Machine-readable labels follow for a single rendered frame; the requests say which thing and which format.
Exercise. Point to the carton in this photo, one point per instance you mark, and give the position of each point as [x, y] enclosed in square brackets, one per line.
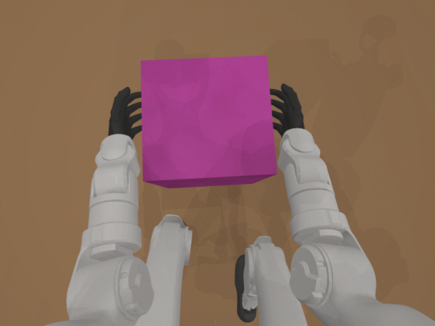
[206, 121]

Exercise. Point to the robot left forearm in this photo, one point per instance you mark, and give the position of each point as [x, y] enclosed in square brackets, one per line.
[113, 229]

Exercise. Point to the robot right forearm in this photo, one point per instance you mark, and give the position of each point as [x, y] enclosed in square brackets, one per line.
[315, 214]

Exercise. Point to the right robot foot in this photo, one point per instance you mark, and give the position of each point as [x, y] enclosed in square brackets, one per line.
[246, 315]

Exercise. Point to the right robot shin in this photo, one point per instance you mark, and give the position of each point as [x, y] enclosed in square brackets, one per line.
[249, 296]

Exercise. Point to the robot right upper arm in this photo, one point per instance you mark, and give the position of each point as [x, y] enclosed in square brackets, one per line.
[338, 285]

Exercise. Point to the robot left upper arm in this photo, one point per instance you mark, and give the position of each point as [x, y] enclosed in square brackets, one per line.
[114, 292]

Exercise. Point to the robot left hand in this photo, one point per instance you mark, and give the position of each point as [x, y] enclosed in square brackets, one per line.
[120, 122]

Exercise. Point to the robot right hand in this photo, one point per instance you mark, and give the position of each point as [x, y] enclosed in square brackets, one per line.
[292, 116]

